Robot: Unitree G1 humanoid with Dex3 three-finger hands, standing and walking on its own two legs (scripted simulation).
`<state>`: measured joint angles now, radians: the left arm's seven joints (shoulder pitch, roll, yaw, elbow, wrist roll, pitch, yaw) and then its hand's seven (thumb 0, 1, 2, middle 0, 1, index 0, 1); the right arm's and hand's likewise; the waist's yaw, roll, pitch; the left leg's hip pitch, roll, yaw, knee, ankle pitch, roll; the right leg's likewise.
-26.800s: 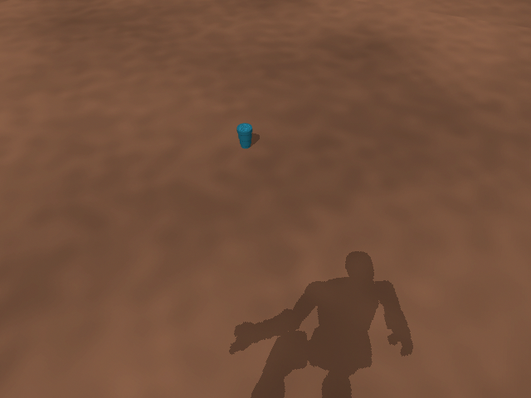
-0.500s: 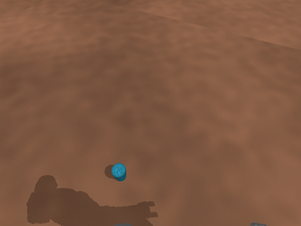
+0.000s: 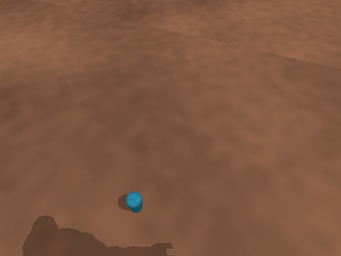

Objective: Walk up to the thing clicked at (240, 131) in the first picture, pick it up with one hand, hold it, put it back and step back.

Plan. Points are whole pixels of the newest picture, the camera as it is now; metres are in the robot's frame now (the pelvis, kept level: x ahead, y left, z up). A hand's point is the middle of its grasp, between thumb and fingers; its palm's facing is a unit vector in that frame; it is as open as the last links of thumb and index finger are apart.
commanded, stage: stand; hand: left
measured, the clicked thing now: (135, 203) +0.50 +0.22 -0.71
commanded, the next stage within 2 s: walk up in 0.14 s
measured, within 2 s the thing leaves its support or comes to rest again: neither
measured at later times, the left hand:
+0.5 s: hand out of the picture +0.10 +0.28 -0.19, palm faces -0.03 -0.93 -0.37, open 7.4 cm
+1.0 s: hand out of the picture -0.11 +0.26 -0.15, palm faces -0.04 -0.91 -0.41, open 7.4 cm
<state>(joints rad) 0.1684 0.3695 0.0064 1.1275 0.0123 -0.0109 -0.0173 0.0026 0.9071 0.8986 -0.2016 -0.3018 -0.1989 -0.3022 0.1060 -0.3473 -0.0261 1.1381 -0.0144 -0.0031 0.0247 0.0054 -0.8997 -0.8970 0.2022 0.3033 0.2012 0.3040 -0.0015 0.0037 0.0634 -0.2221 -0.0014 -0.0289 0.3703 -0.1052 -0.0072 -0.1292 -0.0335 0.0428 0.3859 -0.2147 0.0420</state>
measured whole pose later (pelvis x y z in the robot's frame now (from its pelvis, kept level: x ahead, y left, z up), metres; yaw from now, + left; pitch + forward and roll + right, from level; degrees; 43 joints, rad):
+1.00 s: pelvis -0.13 -0.01 -0.01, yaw -4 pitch -1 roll +3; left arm 0.31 0.35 0.09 0.91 0.04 0.07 -0.01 0.00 0.90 0.90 -0.20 -0.30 -0.20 -0.30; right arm 0.13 -0.40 -0.06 0.92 -0.01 0.05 -0.01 0.00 -0.90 -0.90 0.20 0.30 0.20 0.30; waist 0.04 0.00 0.11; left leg -0.54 -0.10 -0.10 0.98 -0.41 -0.01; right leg -0.20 -0.03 0.05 0.58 -0.37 -0.02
